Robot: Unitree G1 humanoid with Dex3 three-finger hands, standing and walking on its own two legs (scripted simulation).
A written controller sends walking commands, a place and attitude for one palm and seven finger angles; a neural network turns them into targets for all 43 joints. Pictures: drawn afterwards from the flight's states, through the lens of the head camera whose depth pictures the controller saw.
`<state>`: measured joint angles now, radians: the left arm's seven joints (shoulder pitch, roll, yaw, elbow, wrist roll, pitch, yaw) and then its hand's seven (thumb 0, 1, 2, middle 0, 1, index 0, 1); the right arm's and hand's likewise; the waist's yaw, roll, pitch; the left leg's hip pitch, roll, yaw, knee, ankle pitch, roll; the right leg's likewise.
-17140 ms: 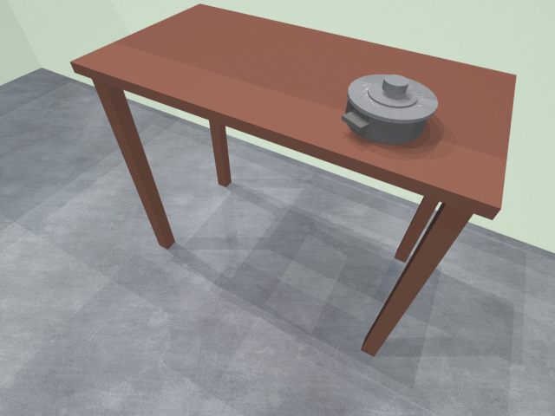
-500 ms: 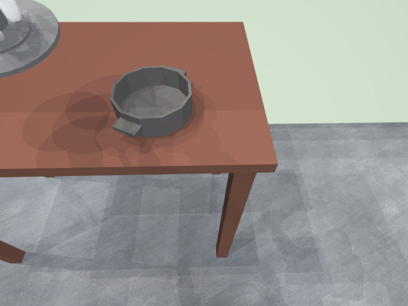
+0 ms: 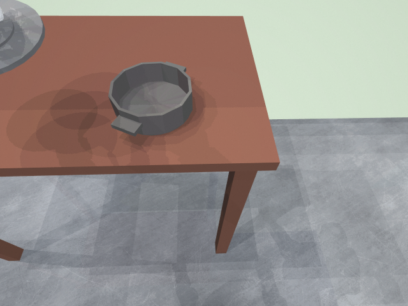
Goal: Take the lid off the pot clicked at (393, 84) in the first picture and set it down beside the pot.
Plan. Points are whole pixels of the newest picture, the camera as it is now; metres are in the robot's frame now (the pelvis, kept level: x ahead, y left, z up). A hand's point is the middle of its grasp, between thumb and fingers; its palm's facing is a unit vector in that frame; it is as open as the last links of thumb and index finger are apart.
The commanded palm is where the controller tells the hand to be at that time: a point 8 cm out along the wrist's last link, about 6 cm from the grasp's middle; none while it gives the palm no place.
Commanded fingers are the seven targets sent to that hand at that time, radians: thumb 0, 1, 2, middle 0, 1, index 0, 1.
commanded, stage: lower the lid onto the table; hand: left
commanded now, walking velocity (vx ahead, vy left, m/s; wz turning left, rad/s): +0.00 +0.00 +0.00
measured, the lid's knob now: out of the picture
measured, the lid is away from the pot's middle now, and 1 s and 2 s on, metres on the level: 0.24 0.23 0.23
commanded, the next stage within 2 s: none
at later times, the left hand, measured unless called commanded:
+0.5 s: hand out of the picture +0.50 +0.29 +0.28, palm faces -0.25 -0.22 -0.94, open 7.0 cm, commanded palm +0.51 +0.30 +0.35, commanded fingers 0.00 0.63 0.95 -0.77 -1.12 -0.92 -1.15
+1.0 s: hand out of the picture +0.48 +0.30 +0.24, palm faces -0.32 -0.22 -0.92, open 7.0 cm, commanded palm +0.51 +0.31 +0.31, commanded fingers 0.00 0.63 0.95 -0.77 -1.12 -0.92 -1.15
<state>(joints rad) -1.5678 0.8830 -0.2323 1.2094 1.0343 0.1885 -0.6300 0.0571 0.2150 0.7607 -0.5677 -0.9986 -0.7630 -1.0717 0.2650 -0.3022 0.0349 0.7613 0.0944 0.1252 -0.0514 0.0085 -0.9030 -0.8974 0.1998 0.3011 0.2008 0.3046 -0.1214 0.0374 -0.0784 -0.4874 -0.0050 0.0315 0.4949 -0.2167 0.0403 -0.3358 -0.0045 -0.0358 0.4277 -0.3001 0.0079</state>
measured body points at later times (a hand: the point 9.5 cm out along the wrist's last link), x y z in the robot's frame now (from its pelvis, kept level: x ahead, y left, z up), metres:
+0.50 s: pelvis +0.01 +0.00 +0.00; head +0.08 -0.01 +0.44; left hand +0.51 +0.30 +0.33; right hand +0.02 -0.28 -0.13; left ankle +0.01 +0.09 -0.74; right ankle -0.07 -0.13 -0.74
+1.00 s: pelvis +0.00 -0.01 +0.00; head +0.07 -0.01 +0.44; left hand +0.49 +0.30 +0.29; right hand +0.03 -0.29 -0.13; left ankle +0.01 +0.09 -0.74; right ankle -0.07 -0.13 -0.74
